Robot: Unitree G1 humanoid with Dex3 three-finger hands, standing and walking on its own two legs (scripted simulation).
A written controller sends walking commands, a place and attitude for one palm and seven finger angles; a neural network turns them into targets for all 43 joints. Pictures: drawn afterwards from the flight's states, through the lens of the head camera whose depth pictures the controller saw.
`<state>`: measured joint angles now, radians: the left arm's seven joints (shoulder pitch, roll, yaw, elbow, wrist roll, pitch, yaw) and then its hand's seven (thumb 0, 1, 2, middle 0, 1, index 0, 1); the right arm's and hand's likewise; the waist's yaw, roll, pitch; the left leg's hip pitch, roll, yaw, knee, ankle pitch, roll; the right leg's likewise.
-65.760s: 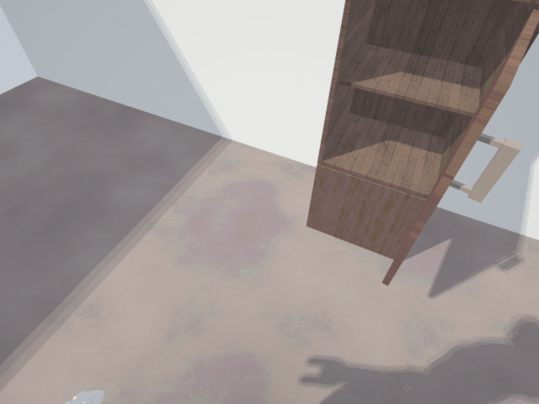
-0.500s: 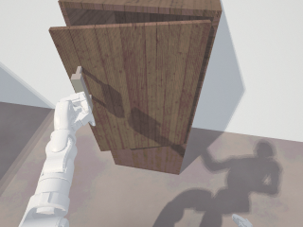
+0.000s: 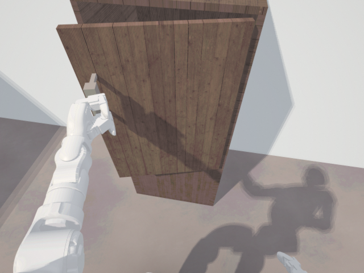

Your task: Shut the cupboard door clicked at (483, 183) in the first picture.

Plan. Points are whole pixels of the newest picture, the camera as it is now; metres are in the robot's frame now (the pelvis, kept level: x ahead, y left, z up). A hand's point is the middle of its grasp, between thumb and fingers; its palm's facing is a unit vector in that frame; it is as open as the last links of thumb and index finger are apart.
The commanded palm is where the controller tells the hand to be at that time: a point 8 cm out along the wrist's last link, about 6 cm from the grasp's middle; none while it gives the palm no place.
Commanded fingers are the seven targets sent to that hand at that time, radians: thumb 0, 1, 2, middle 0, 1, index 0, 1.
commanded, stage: push the door shut along its arc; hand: left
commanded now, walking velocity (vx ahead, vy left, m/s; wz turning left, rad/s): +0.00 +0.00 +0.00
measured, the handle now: (99, 101) +0.49 +0.22 +0.11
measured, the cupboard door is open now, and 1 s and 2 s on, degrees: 16 0 0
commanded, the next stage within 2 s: pull the fist back off the door in 1.68 s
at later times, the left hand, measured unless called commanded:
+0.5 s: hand (114, 104) +0.47 +0.17 +0.12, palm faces -0.07 -1.00 -0.01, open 3.1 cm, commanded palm +0.46 +0.22 +0.11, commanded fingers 0.00 0.90 0.90 -1.30 -1.50 -1.30 -1.50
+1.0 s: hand (129, 90) +0.52 +0.15 +0.12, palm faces -0.20 -0.98 -0.01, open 3.1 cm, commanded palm +0.54 +0.18 +0.11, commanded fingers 0.00 0.90 0.90 -1.30 -1.50 -1.30 -1.50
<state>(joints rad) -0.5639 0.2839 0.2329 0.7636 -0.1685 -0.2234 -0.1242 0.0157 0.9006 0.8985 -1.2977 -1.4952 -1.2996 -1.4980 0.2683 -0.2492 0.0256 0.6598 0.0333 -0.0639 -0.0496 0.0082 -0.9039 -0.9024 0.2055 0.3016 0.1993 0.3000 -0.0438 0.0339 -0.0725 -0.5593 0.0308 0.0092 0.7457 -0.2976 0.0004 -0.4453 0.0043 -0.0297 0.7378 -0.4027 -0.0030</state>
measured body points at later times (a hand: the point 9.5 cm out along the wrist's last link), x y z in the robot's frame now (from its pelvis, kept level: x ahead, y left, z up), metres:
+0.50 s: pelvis -0.01 +0.01 -0.01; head +0.06 +0.01 +0.43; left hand +0.47 +0.23 +0.12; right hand +0.02 -0.27 -0.13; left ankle +0.05 +0.12 -0.71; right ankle -0.02 -0.12 -0.71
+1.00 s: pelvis -0.01 +0.01 -0.03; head +0.10 +0.03 +0.41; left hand +0.53 +0.20 +0.12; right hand -0.03 -0.26 -0.13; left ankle +0.05 +0.12 -0.71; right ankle -0.02 -0.12 -0.71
